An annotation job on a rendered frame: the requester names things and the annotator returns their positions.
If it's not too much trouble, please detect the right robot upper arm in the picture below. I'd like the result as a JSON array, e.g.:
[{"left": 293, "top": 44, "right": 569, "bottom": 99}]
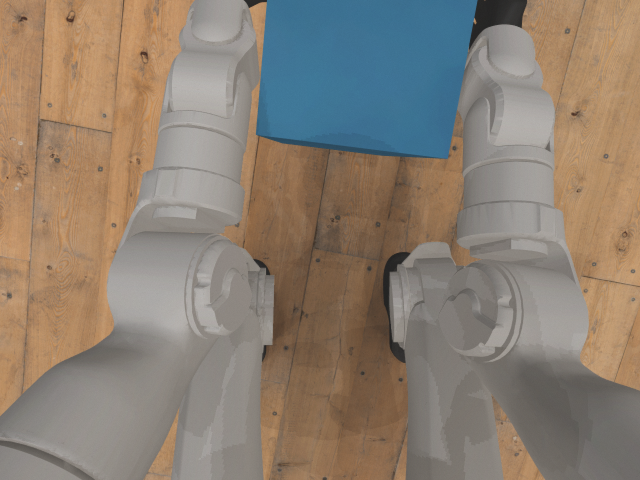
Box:
[{"left": 438, "top": 259, "right": 640, "bottom": 480}]

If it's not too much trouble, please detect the right robot foot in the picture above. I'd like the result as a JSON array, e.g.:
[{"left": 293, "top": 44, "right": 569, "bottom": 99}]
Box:
[{"left": 383, "top": 252, "right": 410, "bottom": 363}]

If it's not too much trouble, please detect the left robot forearm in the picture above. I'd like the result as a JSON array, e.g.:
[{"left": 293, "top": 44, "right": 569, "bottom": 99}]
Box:
[{"left": 107, "top": 0, "right": 260, "bottom": 304}]

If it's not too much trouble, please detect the robot left shin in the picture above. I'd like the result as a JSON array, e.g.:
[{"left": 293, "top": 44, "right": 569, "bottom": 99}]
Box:
[{"left": 239, "top": 247, "right": 260, "bottom": 271}]

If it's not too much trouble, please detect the right robot hand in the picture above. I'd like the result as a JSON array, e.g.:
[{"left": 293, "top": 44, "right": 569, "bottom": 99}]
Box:
[{"left": 469, "top": 0, "right": 527, "bottom": 49}]

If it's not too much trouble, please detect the right robot forearm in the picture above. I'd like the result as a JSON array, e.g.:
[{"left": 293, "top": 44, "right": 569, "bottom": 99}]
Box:
[{"left": 457, "top": 24, "right": 582, "bottom": 293}]

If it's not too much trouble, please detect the carton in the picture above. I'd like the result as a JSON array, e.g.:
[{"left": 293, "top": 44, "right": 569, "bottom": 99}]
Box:
[{"left": 256, "top": 0, "right": 478, "bottom": 159}]

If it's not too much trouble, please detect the left robot upper arm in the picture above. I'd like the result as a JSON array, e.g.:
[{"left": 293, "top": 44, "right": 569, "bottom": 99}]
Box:
[{"left": 0, "top": 231, "right": 252, "bottom": 480}]

